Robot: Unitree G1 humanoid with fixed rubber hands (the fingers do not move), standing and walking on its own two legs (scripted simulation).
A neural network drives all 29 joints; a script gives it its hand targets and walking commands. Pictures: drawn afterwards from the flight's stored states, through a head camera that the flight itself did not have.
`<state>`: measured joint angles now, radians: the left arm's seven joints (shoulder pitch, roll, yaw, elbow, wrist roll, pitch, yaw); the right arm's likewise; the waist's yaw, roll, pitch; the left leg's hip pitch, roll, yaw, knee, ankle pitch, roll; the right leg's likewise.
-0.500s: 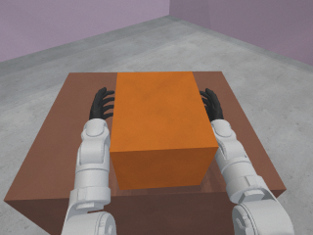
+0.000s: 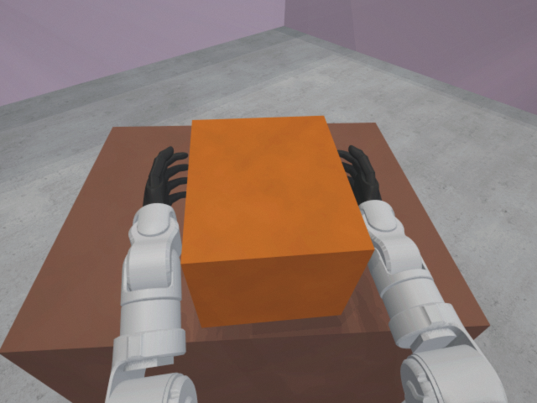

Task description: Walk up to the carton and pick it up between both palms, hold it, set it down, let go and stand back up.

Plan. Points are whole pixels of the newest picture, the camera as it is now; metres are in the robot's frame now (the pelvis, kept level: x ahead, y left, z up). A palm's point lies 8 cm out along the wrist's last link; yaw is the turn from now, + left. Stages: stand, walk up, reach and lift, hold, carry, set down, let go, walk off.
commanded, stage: reach and lift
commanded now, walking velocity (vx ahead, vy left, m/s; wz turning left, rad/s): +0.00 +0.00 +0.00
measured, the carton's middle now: (265, 216) +0.36 -0.02 +0.11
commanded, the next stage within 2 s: hold in 0.54 s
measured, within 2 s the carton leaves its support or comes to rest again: neither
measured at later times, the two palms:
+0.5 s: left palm (153, 195) +0.36 +0.14 +0.17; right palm (364, 188) +0.35 -0.16 +0.16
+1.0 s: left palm (141, 191) +0.35 +0.15 +0.19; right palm (360, 181) +0.35 -0.15 +0.17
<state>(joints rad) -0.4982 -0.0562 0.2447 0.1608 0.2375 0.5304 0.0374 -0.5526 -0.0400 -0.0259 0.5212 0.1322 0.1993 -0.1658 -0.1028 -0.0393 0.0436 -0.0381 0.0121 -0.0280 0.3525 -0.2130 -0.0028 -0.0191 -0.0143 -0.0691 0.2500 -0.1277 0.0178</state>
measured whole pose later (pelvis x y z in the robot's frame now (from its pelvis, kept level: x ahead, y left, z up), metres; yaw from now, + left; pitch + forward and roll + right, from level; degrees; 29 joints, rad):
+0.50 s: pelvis -0.01 +0.00 +0.00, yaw +0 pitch -7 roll -1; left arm -0.55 -0.06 0.26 0.15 0.26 0.58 0.03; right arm -0.61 -0.05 -0.03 0.55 0.15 0.23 -0.16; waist -0.09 -0.04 0.04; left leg -0.03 0.01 -0.02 0.36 -0.21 0.00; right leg -0.01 -0.01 -0.06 0.25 -0.12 0.02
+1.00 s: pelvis -0.01 +0.00 +0.00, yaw +0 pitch -7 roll -1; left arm -0.59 -0.05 0.31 0.13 0.28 0.66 -0.01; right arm -0.66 -0.05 -0.03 0.55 0.16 0.30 -0.17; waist -0.07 -0.04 0.03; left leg -0.01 0.01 -0.03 0.34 -0.19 0.00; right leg -0.01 -0.01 -0.07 0.26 -0.12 0.01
